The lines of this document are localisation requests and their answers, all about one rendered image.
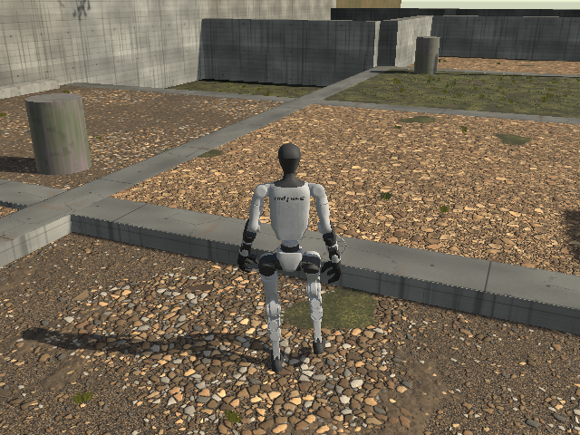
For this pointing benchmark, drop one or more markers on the robot right forearm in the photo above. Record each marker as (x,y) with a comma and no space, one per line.
(331,245)

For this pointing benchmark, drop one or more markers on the left robot upper arm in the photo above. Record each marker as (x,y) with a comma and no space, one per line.
(256,207)

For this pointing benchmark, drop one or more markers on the right robot upper arm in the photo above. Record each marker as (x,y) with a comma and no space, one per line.
(322,208)

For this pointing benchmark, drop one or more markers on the humanoid robot torso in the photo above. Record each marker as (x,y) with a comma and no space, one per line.
(289,214)

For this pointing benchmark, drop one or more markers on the robot left hand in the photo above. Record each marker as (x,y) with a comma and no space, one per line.
(248,259)

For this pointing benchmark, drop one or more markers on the robot left forearm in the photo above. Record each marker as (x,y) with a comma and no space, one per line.
(247,241)

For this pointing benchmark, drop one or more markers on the right robot foot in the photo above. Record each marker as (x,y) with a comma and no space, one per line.
(318,347)

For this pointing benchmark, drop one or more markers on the robot right hand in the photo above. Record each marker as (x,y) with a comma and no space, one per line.
(337,269)

